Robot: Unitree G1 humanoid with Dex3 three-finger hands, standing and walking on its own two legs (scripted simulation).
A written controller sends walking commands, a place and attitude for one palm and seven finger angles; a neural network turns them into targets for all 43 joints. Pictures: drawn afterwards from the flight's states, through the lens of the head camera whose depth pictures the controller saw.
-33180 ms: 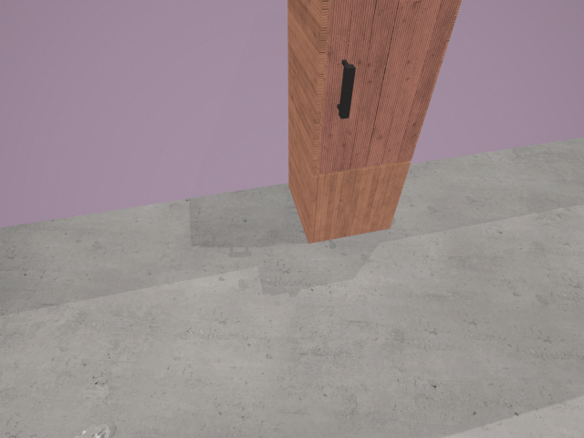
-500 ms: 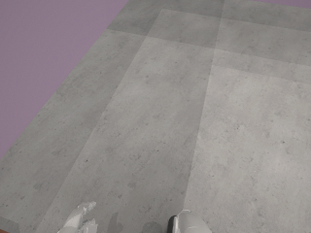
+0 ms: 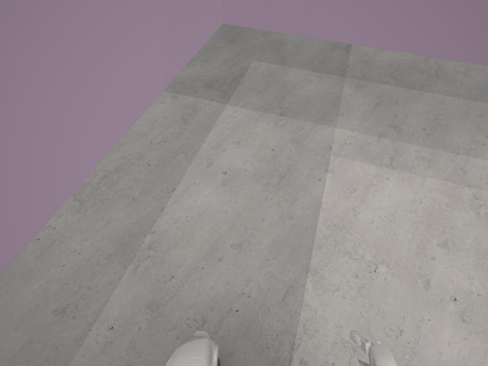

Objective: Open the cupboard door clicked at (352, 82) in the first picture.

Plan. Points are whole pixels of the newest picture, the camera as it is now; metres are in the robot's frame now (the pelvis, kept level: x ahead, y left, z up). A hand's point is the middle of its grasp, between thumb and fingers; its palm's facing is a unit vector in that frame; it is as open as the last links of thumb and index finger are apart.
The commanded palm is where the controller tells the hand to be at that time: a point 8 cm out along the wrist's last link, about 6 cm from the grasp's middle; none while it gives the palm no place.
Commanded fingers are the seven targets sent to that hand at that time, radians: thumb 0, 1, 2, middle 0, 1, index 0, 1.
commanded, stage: walk to a spot facing it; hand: left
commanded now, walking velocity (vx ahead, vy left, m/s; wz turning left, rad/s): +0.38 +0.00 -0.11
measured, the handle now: out of the picture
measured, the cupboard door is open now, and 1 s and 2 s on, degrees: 50 50 50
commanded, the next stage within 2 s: turn to face it in 0.40 s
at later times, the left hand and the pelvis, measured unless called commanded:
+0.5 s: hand (193, 245) +0.38 +0.17 -0.16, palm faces -0.20 -0.94 -0.26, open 7.4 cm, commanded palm none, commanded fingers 0.00 0.90 0.90 -0.20 -0.30 -0.20 -0.30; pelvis +0.24 -0.02 +0.00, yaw -11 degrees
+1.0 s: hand (219, 222) +0.47 +0.12 -0.20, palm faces +0.06 -0.98 -0.19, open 7.3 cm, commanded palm none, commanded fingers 0.00 0.90 0.90 -0.20 -0.30 -0.20 -0.30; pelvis +0.38 -0.07 -0.02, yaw +2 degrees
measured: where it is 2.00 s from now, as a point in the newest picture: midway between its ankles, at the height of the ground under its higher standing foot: (296, 309)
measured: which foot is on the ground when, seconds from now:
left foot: up 0.00-0.08, down 0.10-0.54, up 0.56-0.90, down 0.92-1.00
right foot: down 0.00-0.08, up 0.10-0.52, down 0.54-0.92, up 0.94-1.00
